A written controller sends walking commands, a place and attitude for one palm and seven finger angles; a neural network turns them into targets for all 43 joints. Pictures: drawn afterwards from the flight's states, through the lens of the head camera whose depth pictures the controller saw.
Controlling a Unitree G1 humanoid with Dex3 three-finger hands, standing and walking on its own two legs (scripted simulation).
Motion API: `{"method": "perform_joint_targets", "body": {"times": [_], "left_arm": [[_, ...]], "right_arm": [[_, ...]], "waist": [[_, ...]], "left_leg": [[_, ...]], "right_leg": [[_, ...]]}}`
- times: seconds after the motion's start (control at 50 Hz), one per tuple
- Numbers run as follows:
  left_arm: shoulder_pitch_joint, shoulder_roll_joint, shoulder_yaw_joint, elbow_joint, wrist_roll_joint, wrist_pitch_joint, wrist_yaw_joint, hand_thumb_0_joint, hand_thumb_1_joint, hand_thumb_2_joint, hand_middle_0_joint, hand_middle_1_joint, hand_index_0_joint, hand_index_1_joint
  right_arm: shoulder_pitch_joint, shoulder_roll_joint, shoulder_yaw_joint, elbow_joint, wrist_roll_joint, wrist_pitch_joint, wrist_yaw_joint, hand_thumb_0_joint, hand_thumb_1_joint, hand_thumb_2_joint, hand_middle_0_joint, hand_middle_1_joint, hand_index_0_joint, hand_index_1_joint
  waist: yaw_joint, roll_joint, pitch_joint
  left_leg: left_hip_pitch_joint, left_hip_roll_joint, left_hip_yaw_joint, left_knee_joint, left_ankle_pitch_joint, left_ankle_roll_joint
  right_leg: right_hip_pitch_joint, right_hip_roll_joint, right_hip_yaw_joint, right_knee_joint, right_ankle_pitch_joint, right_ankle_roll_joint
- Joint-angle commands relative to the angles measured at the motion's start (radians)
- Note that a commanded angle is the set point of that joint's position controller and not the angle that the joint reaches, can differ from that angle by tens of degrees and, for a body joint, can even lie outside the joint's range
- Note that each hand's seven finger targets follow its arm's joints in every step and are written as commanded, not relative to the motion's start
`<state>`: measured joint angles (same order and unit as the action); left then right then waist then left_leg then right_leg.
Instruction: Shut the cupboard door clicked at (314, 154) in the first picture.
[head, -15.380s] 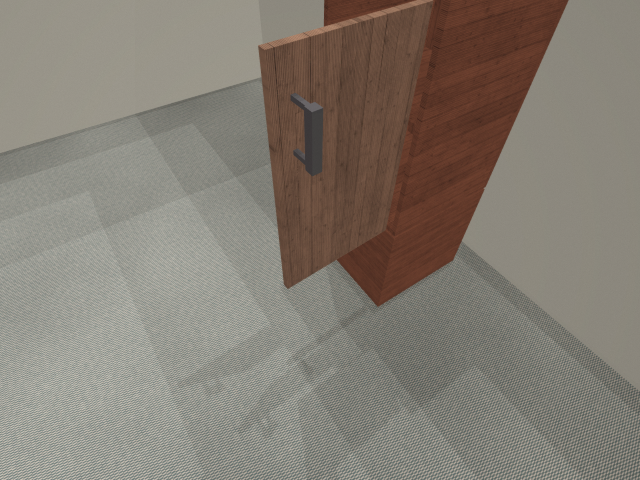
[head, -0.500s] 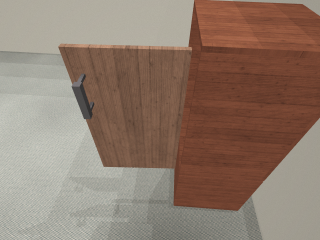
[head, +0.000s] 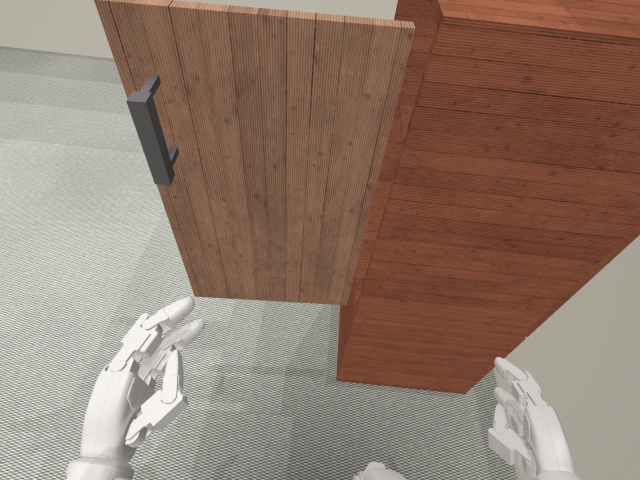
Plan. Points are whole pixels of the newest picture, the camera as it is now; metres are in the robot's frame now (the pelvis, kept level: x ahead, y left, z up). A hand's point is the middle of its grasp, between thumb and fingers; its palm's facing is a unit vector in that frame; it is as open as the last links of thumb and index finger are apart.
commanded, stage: raise the hand and make a fist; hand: left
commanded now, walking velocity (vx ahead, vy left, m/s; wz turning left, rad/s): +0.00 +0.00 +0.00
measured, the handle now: (158, 131) +0.49 +0.24 +0.17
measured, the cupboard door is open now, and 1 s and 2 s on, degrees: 93 93 93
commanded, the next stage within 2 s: bring the fist close to the handle in 1.58 s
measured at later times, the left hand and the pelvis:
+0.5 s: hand (155, 385) +0.20 +0.18 +0.09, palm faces +0.07 -1.00 -0.07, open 4.2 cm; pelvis +0.01 -0.02 +0.01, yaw +2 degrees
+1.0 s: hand (136, 327) +0.23 +0.19 +0.15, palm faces +0.06 -1.00 -0.07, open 3.1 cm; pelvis +0.02 -0.01 +0.04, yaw +2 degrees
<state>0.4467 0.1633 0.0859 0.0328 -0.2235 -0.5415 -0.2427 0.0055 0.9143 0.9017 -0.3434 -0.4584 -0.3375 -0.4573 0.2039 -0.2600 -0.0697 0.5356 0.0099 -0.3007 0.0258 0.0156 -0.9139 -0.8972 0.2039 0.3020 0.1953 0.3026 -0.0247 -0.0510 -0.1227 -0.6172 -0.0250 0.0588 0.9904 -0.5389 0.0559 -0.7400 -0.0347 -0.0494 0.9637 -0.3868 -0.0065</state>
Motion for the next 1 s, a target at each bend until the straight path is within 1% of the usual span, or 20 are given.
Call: {"method": "perform_joint_targets", "body": {"times": [0.0,0.02,0.08,0.1,0.14,0.18,0.2,0.28,0.34,0.4,0.42,0.46,0.52,0.6,0.64,0.7,0.78,0.9,0.96,0.98], "left_arm": [[0.163,0.131,0.108,-0.336,-0.04,0.06,0.012,0.0,0.9,0.9,-0.512,-0.64,-0.512,-0.64],[0.127,0.149,0.124,-0.41,-0.032,0.056,0.045,0.0,0.9,0.9,-0.53,-0.66,-0.53,-0.66],[0.028,0.119,0.061,-0.563,-0.013,-0.009,0.097,0.0,0.9,0.9,-0.585,-0.72,-0.585,-0.72],[-0.044,0.135,0.045,-0.621,-0.013,-0.035,0.089,0.0,0.9,0.9,-0.603,-0.74,-0.603,-0.74],[-0.001,0.118,0.014,-0.554,-0.012,-0.047,0.055,0.0,0.9,0.9,-0.64,-0.78,-0.64,-0.78],[0.002,0.134,0.005,-0.502,-0.015,-0.008,0.011,0.0,0.9,0.9,-0.677,-0.82,-0.677,-0.82],[0.012,0.146,0.014,-0.448,-0.017,0.035,-0.013,0.0,0.9,0.9,-0.695,-0.84,-0.695,-0.84],[0.11,0.209,0.137,-0.415,-0.056,0.215,-0.041,0.0,0.9,0.9,-0.768,-0.92,-0.768,-0.92],[0.133,0.214,0.216,-0.434,-0.099,0.258,-0.016,0.0,0.9,0.9,-0.823,-0.98,-0.823,-0.98],[0.1,0.221,0.237,-0.452,-0.11,0.223,0.015,0.0,0.9,0.9,-0.878,-1.04,-0.878,-1.04],[0.102,0.188,0.203,-0.454,-0.108,0.206,0.013,0.0,0.9,0.9,-0.897,-1.06,-0.897,-1.06],[0.083,0.171,0.158,-0.454,-0.102,0.179,0.006,0.0,0.9,0.9,-0.933,-1.1,-0.933,-1.1],[0.046,0.186,0.14,-0.455,-0.092,0.168,-0.006,0.0,0.9,0.9,-0.988,-1.16,-0.988,-1.16],[0.014,0.224,0.162,-0.471,-0.078,0.189,0.013,0.0,0.9,0.9,-1.062,-1.24,-1.062,-1.24],[0.01,0.226,0.178,-0.495,-0.076,0.199,0.03,0.0,0.9,0.9,-1.098,-1.28,-1.098,-1.28],[-0.016,0.226,0.182,-0.485,-0.071,0.226,0.052,0.0,0.9,0.9,-1.153,-1.34,-1.153,-1.34],[-0.059,0.204,0.151,-0.502,-0.065,0.267,0.052,0.0,0.9,0.9,-1.227,-1.42,-1.227,-1.42],[-0.158,0.228,0.161,-0.481,-0.058,0.353,0.041,0.0,0.9,0.9,-1.3,-1.5,-1.3,-1.5],[-0.212,0.233,0.171,-0.505,-0.059,0.382,0.036,0.0,0.9,0.9,-1.3,-1.5,-1.3,-1.5],[-0.225,0.229,0.173,-0.501,-0.062,0.392,0.033,0.0,0.9,0.9,-1.3,-1.5,-1.3,-1.5]], "right_arm": [[-0.059,-0.1,-0.015,-0.256,0.008,0.011,-0.015,0.0,-0.9,-0.9,0.2,0.3,0.2,0.3],[-0.041,-0.093,-0.015,-0.261,0.006,0.017,-0.024,0.0,-0.9,-0.9,0.2,0.3,0.2,0.3],[0.02,-0.081,-0.002,-0.245,0.0,0.019,-0.041,0.0,-0.9,-0.9,0.2,0.3,0.2,0.3],[0.025,-0.091,0.005,-0.239,-0.006,0.016,-0.048,0.0,-0.9,-0.9,0.2,0.3,0.2,0.3],[0.032,-0.091,0.01,-0.21,0.0,0.006,-0.057,0.0,-0.9,-0.9,0.2,0.3,0.2,0.3],[0.026,-0.104,0.017,-0.209,0.009,0.005,-0.065,0.0,-0.9,-0.9,0.2,0.3,0.2,0.3],[0.013,-0.106,0.024,-0.204,0.015,0.009,-0.073,0.0,-0.9,-0.9,0.2,0.3,0.2,0.3],[-0.004,-0.085,0.026,-0.238,0.036,0.04,-0.091,0.0,-0.9,-0.9,0.2,0.3,0.2,0.3],[-0.022,-0.057,0.037,-0.239,0.033,0.053,-0.097,0.0,-0.9,-0.9,0.2,0.3,0.2,0.3],[-0.02,-0.055,0.044,-0.227,0.026,0.043,-0.099,0.0,-0.9,-0.9,0.2,0.3,0.2,0.3],[-0.005,-0.056,0.044,-0.224,0.025,0.035,-0.096,0.0,-0.9,-0.9,0.2,0.3,0.2,0.3],[0.007,-0.068,0.044,-0.213,0.026,0.015,-0.093,0.0,-0.9,-0.9,0.2,0.3,0.2,0.3],[0.017,-0.085,0.039,-0.202,0.029,-0.008,-0.095,0.0,-0.9,-0.9,0.2,0.3,0.2,0.3],[0.014,-0.093,0.039,-0.193,0.033,-0.022,-0.102,0.0,-0.9,-0.9,0.2,0.3,0.2,0.3],[0.017,-0.089,0.041,-0.188,0.033,-0.028,-0.104,0.0,-0.9,-0.9,0.2,0.3,0.2,0.3],[0.015,-0.089,0.049,-0.179,0.031,-0.025,-0.103,0.0,-0.9,-0.9,0.2,0.3,0.2,0.3],[0.014,-0.092,0.059,-0.175,0.034,-0.034,-0.102,0.0,-0.9,-0.9,0.2,0.3,0.2,0.3],[0.004,-0.096,0.076,-0.154,0.035,-0.035,-0.107,0.0,-0.9,-0.9,0.2,0.3,0.2,0.3],[0.001,-0.091,0.083,-0.146,0.035,-0.039,-0.11,0.0,-0.9,-0.9,0.2,0.3,0.2,0.3],[-0.001,-0.088,0.084,-0.143,0.035,-0.039,-0.112,0.0,-0.9,-0.9,0.2,0.3,0.2,0.3]], "waist": [[0.098,0.143,-0.166],[0.086,0.167,-0.189],[0.02,0.15,-0.21],[-0.008,0.146,-0.217],[-0.027,0.123,-0.178],[-0.038,0.112,-0.141],[-0.033,0.128,-0.115],[0.031,0.022,-0.179],[0.065,0.025,-0.188],[0.062,-0.001,-0.159],[0.056,0.001,-0.147],[0.04,0.048,-0.111],[0.028,0.038,-0.093],[0.038,0.059,-0.076],[0.052,0.093,-0.095],[0.048,0.074,-0.074],[0.047,0.122,-0.047],[0.041,0.067,-0.012],[0.052,0.114,-0.04],[0.052,0.1,-0.038]], "left_leg": [[-0.101,-0.01,-0.079,-0.137,0.336,-0.094],[-0.094,-0.008,-0.079,-0.118,0.329,-0.077],[-0.056,0.01,-0.097,-0.058,0.358,-0.053],[-0.048,0.012,-0.108,-0.035,0.355,-0.046],[-0.063,0.021,-0.11,-0.023,0.321,-0.038],[-0.097,0.02,-0.11,-0.028,0.248,-0.032],[-0.101,0.017,-0.111,-0.039,0.231,-0.03],[-0.127,0.003,-0.089,-0.087,0.241,-0.03],[-0.105,0.003,-0.092,-0.124,0.292,-0.04],[-0.086,0.008,-0.098,-0.148,0.318,-0.044],[-0.073,0.009,-0.098,-0.164,0.324,-0.044],[-0.048,0.008,-0.092,-0.179,0.312,-0.042],[-0.017,0.008,-0.091,-0.199,0.29,-0.035],[0.031,0.01,-0.093,-0.243,0.273,-0.033],[0.068,0.01,-0.093,-0.269,0.311,-0.035],[0.095,0.015,-0.098,-0.298,0.334,-0.037],[0.151,0.021,-0.1,-0.341,0.366,-0.044],[0.2,0.026,-0.106,-0.387,0.38,-0.04],[0.252,0.027,-0.107,-0.413,0.429,-0.047],[0.264,0.028,-0.107,-0.418,0.445,-0.048]], "right_leg": [[0.173,0.039,-0.019,-0.018,0.139,-0.043],[0.169,0.038,0.005,-0.035,0.142,-0.042],[0.127,0.043,0.009,-0.03,0.189,-0.032],[0.106,0.048,0.015,-0.018,0.195,-0.032],[0.082,0.043,0.016,-0.039,0.168,-0.027],[0.086,0.039,0.023,-0.075,0.1,-0.021],[0.101,0.039,0.03,-0.092,0.077,-0.025],[0.292,0.005,0.086,-0.191,0.033,-0.006],[0.38,-0.011,0.092,-0.205,0.134,-0.001],[0.4,-0.01,0.086,-0.205,0.203,0.003],[0.389,-0.008,0.075,-0.208,0.209,0.004],[0.35,-0.004,0.064,-0.221,0.168,0.002],[0.342,-0.005,0.068,-0.254,0.093,-0.001],[0.351,0.002,0.05,-0.279,0.048,-0.008],[0.378,0.007,0.029,-0.273,0.108,-0.013],[0.397,0.016,0.005,-0.279,0.156,-0.013],[0.41,0.021,-0.013,-0.299,0.204,-0.016],[0.455,0.026,-0.018,-0.346,0.231,-0.012],[0.485,0.024,-0.025,-0.357,0.28,-0.015],[0.49,0.025,-0.029,-0.362,0.297,-0.015]]}}
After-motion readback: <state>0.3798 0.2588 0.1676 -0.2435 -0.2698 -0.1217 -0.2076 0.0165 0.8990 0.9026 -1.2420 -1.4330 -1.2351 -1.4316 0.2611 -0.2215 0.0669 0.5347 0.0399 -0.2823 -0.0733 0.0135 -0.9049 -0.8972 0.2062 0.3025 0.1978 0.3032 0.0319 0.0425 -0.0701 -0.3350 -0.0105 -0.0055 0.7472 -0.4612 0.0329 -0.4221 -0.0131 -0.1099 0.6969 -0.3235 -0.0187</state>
